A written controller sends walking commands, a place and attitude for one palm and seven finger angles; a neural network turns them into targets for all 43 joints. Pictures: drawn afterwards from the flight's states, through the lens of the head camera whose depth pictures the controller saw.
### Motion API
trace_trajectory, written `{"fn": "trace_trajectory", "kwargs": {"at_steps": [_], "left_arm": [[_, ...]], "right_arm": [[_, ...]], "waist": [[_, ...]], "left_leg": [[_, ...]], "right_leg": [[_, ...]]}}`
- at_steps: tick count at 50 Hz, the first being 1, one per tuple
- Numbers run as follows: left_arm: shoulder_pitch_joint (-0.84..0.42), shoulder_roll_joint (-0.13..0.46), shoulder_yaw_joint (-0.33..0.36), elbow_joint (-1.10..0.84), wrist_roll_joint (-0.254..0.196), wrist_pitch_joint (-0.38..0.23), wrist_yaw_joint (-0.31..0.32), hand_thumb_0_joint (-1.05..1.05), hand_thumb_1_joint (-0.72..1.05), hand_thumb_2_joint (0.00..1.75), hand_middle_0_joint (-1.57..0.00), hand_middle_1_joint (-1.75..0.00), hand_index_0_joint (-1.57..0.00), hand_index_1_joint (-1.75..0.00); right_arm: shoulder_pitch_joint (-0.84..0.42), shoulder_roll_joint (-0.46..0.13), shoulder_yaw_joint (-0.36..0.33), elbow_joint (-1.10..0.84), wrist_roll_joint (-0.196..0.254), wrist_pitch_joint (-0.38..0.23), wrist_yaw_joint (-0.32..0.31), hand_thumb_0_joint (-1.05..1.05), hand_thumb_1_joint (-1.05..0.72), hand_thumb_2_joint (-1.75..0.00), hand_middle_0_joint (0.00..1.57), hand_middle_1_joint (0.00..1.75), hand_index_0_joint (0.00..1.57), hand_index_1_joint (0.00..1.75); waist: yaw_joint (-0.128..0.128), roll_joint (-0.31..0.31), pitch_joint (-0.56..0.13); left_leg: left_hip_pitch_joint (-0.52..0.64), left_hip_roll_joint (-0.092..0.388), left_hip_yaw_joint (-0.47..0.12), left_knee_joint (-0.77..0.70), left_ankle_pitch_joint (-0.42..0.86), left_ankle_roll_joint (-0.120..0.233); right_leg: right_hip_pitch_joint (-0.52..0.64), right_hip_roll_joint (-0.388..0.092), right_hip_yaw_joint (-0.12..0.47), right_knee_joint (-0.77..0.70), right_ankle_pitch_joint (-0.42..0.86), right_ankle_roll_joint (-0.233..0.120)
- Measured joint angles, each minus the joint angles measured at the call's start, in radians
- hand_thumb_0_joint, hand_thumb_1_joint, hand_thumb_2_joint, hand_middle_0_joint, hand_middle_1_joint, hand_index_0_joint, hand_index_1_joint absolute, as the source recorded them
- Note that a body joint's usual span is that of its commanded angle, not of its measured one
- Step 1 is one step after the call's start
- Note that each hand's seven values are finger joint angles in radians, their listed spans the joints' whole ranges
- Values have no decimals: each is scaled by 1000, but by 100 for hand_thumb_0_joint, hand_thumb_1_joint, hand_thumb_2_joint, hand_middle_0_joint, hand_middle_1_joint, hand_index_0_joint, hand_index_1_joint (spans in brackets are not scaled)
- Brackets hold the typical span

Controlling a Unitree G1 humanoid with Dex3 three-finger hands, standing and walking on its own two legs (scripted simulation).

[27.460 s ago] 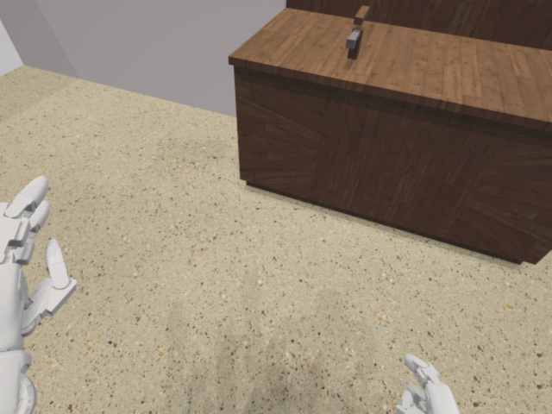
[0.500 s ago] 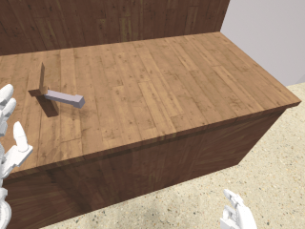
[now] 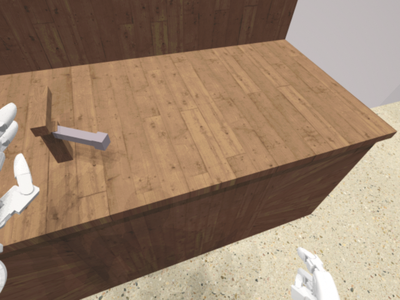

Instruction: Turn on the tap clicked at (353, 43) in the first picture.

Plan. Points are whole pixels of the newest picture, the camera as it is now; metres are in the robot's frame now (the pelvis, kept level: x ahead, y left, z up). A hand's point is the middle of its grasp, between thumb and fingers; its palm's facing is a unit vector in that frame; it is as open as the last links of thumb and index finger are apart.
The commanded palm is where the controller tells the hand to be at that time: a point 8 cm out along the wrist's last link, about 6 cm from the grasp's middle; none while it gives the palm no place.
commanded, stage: come to a stop and stand still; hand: left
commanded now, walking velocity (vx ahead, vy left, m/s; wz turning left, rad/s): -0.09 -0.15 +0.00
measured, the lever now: (101, 141) +0.42 +0.25 +0.06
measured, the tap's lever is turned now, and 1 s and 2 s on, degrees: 57 57 57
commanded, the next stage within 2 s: look again from close up in 1.68 s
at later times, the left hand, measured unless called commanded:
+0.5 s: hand (18, 186) +0.23 +0.27 +0.18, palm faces +0.39 -0.85 -0.34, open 7.4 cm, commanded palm +0.17 +0.30 +0.19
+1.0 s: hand out of the picture +0.19 +0.31 +0.18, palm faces +0.44 -0.84 -0.31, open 7.4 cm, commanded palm +0.14 +0.33 +0.19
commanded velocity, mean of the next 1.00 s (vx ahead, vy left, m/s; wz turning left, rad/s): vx -0.03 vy -0.02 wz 0.00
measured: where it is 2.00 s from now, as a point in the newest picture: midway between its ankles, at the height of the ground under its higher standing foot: outside the picture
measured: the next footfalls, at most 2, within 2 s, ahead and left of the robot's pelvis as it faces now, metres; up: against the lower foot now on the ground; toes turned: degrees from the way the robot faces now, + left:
none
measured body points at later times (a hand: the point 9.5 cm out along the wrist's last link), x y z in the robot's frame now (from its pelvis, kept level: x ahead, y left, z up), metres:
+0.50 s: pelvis +0.01 +0.02 +0.02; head +0.03 +0.04 +0.47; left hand +0.20 +0.31 +0.20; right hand +0.22 -0.19 -0.04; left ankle +0.03 +0.13 -0.72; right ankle +0.02 -0.09 -0.72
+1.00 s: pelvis -0.02 +0.05 +0.01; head -0.03 +0.08 +0.46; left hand +0.16 +0.35 +0.20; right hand +0.13 -0.17 -0.06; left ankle +0.03 +0.13 -0.72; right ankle +0.02 -0.09 -0.72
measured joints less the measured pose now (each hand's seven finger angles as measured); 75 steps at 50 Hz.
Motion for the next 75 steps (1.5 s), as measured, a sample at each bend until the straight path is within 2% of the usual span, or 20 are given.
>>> {"fn": "trace_trajectory", "kwargs": {"at_steps": [1, 2, 3, 4, 7, 13, 17, 25, 26, 27, 29, 32, 36, 39, 45, 50, 54, 59, 69, 75], "left_arm": [[3, 6, 7, -3, -1, 2, -1, 2, 89, 90, -22, -30, -21, -31], [9, 10, 12, -10, -2, 1, -2, 2, 89, 90, -22, -30, -21, -31], [12, 7, 12, -15, -1, -1, -4, 2, 89, 90, -22, -30, -21, -31], [14, -3, 7, -19, -1, -3, -7, 2, 89, 90, -22, -30, -21, -31], [37, -27, -9, -32, -15, -5, -13, 2, 89, 90, -22, -30, -21, -31], [26, -58, -32, 1, -15, 29, 1, 1, 89, 90, -22, -30, -21, -31], [1, -54, -44, -1, -15, 53, 7, 2, 89, 90, -21, -30, -21, -31], [38, -42, -53, -35, -28, 58, 10, 2, 89, 90, -21, -30, -21, -31], [-13, -9, -41, -21, 14, 62, -15, 2, 89, 90, -22, -30, -21, -31], [-92, 36, -18, 30, 32, 33, -38, 2, 89, 90, -22, -30, -21, -31], [-211, 69, 32, 132, 19, 6, -46, 2, 89, 90, -22, -30, -22, -31], [-221, 19, 53, 156, -12, 14, -23, 2, 89, 90, -21, -30, -21, -31], [-62, -60, -44, 77, -14, 11, -26, 2, 90, 90, -21, -30, -20, -30], [19, -62, -91, 60, -4, 6, -44, 1, 90, 90, -21, -30, -21, -31], [-21, -38, -47, 96, 7, -3, -32, 2, 89, 90, -22, -30, -22, -31], [-69, -64, -31, 89, 15, -24, -12, 2, 89, 90, -22, -30, -21, -31], [-69, -80, -56, 87, 27, -35, -12, 2, 89, 90, -21, -30, -21, -31], [-53, -67, -63, 95, 33, -37, -20, 2, 89, 90, -21, -30, -21, -31], [-51, -61, -51, 57, 24, -39, -14, 2, 89, 90, -21, -30, -21, -31], [-41, -62, -57, 45, 12, -23, -16, 2, 89, 90, -21, -30, -21, -31]], "right_arm": [[3, 7, 7, -2, 1, -3, 5, 1, -90, -90, 19, 30, 20, 30], [7, 12, 15, -5, 1, -6, 10, 1, -90, -90, 19, 30, 20, 30], [8, 12, 22, -4, 4, -7, 15, 1, -90, -90, 19, 30, 20, 30], [8, 9, 28, 4, 5, -5, 20, 1, -90, -90, 19, 30, 20, 30], [13, 15, 38, 27, 6, 5, 34, 1, -90, -90, 20, 30, 21, 30], [-4, 13, 51, 34, 1, 23, 13, 2, -90, -90, 20, 30, 21, 30], [-33, 11, 54, 6, 0, 22, 5, 2, -90, -90, 20, 30, 21, 30], [-63, 4, 51, -31, 1, 29, -3, 1, -90, -90, 20, 30, 21, 30], [-46, 1, 40, -41, -9, 14, -7, 1, -90, -90, 20, 30, 21, 30], [-36, -2, 35, -33, -14, -2, -8, 1, -90, -90, 20, 30, 21, 30], [-37, -8, 36, -19, -7, -6, 9, 1, -90, -90, 20, 30, 21, 30], [-38, -27, 36, -30, 4, -14, 41, 1, -90, -90, 20, 30, 21, 30], [-19, -32, 36, -41, 9, -16, 47, 1, -90, -90, 20, 30, 21, 30], [5, -21, 43, -36, 7, -7, 28, 1, -90, -90, 20, 30, 21, 30], [52, -9, 56, -11, 3, -15, 4, 1, -90, -90, 20, 30, 21, 30], [59, -7, 61, 17, 0, -37, 13, 2, -90, -90, 20, 30, 21, 30], [49, -2, 61, 21, -1, -45, 19, 2, -90, -90, 20, 30, 21, 30], [29, 9, 63, 9, -3, -46, 23, 2, -90, -90, 20, 30, 21, 30], [1, 9, 61, 2, -5, -41, 29, 1, -90, -90, 20, 30, 21, 30], [-21, 5, 54, -3, -3, -22, 26, 1, -90, -90, 20, 30, 21, 30]], "waist": [[-3, 6, -2], [-4, 13, -5], [-6, 31, -2], [-9, 58, 1], [2, 72, -17], [31, 44, -17], [33, 39, -5], [28, 37, -21], [50, 40, -19], [71, 34, -18], [95, 24, -14], [79, 47, -15], [38, 67, -32], [25, 56, -40], [45, 34, -29], [59, 34, -31], [54, 34, -40], [44, 30, -38], [60, 28, -23], [54, 29, -20]], "left_leg": [[-3, 0, -4, 3, -4, 0], [-8, 1, -9, 13, -10, -2], [-13, 9, -21, 30, -19, -5], [-14, 22, -37, 45, -30, -7], [-13, 26, -51, 50, -22, -3], [63, 2, -26, -79, 9, 3], [75, 2, -25, -119, 35, 6], [69, 10, -24, -156, 64, 7], [53, 14, -28, -144, 63, 8], [37, 14, -32, -136, 65, 8], [32, 11, -20, -141, 76, 8], [32, 10, 2, -130, 75, 15], [41, 2, 22, -127, 73, 30], [41, -2, 27, -128, 77, 36], [33, -8, 17, -121, 87, 45], [30, -14, 12, -118, 89, 51], [32, -22, 11, -129, 93, 57], [37, -34, 8, -139, 95, 64], [54, -38, -3, -155, 85, 61], [62, -36, -6, -158, 74, 56]], "right_leg": [[11, 9, -12, -42, 14, -2], [33, 17, -23, -115, 65, -4], [54, 28, -34, -166, 167, -11], [72, 43, -50, -188, 198, -19], [92, 52, -55, -216, 172, -28], [130, 31, -29, -281, 192, -2], [149, 33, -29, -334, 225, 2], [159, 43, -28, -410, 278, 2], [152, 47, -32, -412, 282, 3], [138, 48, -35, -406, 284, 1], [115, 43, -24, -383, 285, -3], [106, 41, -3, -369, 289, 7], [107, 32, 17, -363, 294, 22], [107, 27, 22, -362, 299, 26], [108, 23, 13, -364, 307, 26], [115, 21, 14, -376, 313, 30], [116, 23, 31, -381, 302, 30], [121, 20, 43, -388, 314, 35], [145, 17, 33, -411, 304, 46], [154, 20, 31, -415, 293, 44]]}}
